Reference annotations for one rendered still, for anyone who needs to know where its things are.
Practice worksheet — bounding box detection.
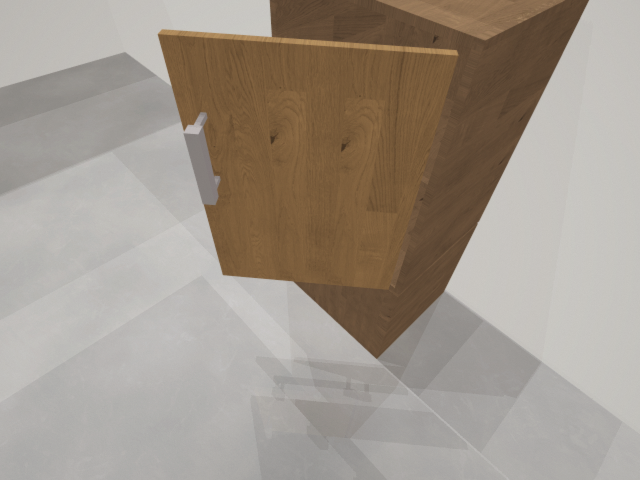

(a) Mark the cupboard door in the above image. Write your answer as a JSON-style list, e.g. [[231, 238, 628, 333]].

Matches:
[[158, 29, 459, 290]]

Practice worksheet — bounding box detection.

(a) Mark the handle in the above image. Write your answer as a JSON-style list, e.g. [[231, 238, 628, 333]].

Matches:
[[183, 112, 221, 205]]

